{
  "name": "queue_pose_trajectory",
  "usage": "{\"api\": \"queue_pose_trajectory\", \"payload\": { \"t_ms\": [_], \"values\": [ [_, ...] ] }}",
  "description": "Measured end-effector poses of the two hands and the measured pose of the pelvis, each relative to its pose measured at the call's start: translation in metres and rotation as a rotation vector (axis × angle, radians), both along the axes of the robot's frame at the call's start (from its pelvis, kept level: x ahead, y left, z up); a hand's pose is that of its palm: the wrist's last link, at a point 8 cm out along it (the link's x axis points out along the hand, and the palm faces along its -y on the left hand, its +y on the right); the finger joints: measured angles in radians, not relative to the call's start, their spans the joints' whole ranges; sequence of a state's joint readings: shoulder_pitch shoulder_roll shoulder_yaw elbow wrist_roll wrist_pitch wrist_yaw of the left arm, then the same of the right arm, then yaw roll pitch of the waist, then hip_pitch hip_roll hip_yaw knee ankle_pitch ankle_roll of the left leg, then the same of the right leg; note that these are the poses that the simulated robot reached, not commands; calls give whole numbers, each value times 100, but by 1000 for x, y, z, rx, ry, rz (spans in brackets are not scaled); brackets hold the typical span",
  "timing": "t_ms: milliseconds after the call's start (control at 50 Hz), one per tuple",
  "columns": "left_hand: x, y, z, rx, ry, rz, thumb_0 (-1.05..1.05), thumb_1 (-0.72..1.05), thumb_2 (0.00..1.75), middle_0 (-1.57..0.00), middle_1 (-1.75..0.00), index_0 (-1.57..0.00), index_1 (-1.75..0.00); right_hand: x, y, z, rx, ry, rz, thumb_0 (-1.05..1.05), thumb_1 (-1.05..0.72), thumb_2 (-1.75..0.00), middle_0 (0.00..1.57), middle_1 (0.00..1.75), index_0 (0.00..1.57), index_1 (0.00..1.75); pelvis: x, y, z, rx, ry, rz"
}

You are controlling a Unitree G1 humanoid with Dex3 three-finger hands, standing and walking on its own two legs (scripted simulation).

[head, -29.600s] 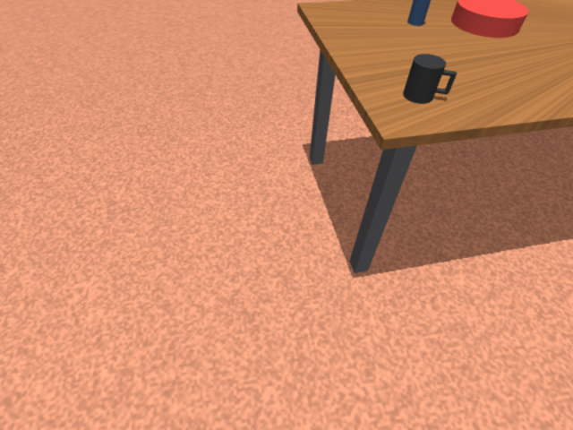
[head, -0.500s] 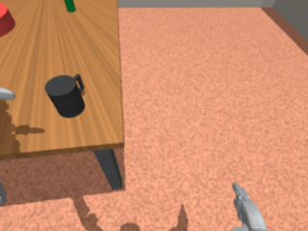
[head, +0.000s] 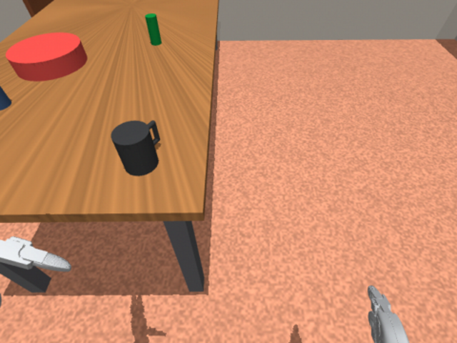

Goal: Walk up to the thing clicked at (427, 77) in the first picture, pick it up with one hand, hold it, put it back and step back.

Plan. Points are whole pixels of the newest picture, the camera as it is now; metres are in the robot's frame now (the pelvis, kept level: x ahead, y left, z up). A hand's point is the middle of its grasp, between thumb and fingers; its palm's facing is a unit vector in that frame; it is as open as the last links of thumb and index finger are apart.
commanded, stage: sink last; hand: left
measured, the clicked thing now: (141, 144) +0.51 +0.22 +0.05
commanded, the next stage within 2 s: home in 0.48 s
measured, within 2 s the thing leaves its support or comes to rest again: neither
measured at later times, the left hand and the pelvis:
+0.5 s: hand (9, 288) +0.16 +0.27 +0.15, palm faces +0.43 -0.78 -0.45, open 17.4 cm; pelvis -0.02 -0.02 +0.00, yaw +1 degrees
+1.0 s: hand (88, 320) +0.16 +0.23 +0.01, palm faces +0.24 -0.93 -0.29, open 17.5 cm; pelvis -0.01 +0.00 +0.01, yaw +1 degrees
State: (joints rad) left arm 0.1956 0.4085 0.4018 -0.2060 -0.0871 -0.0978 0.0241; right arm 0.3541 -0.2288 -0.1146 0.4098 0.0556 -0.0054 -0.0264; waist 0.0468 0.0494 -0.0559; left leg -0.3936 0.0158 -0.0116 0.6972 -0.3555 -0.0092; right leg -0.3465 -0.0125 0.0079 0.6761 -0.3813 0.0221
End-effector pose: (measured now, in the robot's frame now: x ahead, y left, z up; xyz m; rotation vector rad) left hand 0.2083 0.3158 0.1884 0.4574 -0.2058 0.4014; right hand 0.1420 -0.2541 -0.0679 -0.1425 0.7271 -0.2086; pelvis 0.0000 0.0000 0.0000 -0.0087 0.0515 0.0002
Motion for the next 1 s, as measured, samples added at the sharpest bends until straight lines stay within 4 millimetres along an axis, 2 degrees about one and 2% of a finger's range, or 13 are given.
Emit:
{"api": "queue_pose_trajectory", "payload": {
  "t_ms": [160, 260, 520, 640, 700, 780, 860, 920, 1000],
  "values": [
    [-62, -24, 2, 45, 12, -8, -1, -53, 1, -6, -4, -7, -3, 5, -11, 10, -15, -74, 3, -1, 51, -6, 6, 5, 6, 6, -4, -7, 0, 10, -29, 11],
    [-85, -32, -4, 42, 26, -4, -1, -54, 1, -6, -5, -8, -4, 3, -13, 13, -19, -99, 16, -1, 50, -6, 6, 5, 6, 6, -10, -12, 0, 15, -45, 23],
    [-90, -13, -23, 41, 73, 53, -1, -55, 1, -7, -6, -9, -5, -18, -17, 5, -28, -69, 20, -1, 48, -7, 6, 5, 6, 6, -22, -18, 1, 20, -56, 22],
    [-88, -6, -27, 34, 76, 67, -1, -56, 2, -7, -7, -9, -5, -16, -14, 7, -37, -69, 24, -1, 44, -8, 6, 6, 6, 6, -21, -14, 3, 17, -57, 19],
    [-86, -6, -33, 17, 85, 56, -1, -55, 4, -7, -7, -8, -6, -11, -6, 8, -32, -76, 39, -1, 37, -15, 8, 9, 8, 9, -19, -12, 4, 17, -59, 16],
    [-81, -11, -52, -43, 124, 38, -1, -54, 5, -7, -6, -8, -6, -2, 16, 7, 4, -77, 82, -1, 18, -30, 10, 13, 10, 14, -17, -9, 6, 15, -58, 14],
    [-78, -19, -86, -132, 229, 19, -1, -54, 6, -6, -6, -7, -5, 6, 37, 4, 42, -72, 112, -1, -6, -43, 13, 17, 13, 17, -13, -5, 7, 12, -52, 13],
    [-79, -29, -117, -207, 340, 4, -1, -54, 6, -6, -5, -7, -5, 8, 40, 3, 43, -61, 110, -1, -22, -52, 14, 19, 14, 20, -10, -2, 7, 10, -46, 12],
    [-81, -45, -157, -296, 487, -14, -1, -55, 5, -6, -5, -6, -5, 9, 35, 2, 13, -35, 98, 0, -44, -64, 16, 22, 16, 23, -7, 1, 7, 9, -38, 11]
  ]
}}
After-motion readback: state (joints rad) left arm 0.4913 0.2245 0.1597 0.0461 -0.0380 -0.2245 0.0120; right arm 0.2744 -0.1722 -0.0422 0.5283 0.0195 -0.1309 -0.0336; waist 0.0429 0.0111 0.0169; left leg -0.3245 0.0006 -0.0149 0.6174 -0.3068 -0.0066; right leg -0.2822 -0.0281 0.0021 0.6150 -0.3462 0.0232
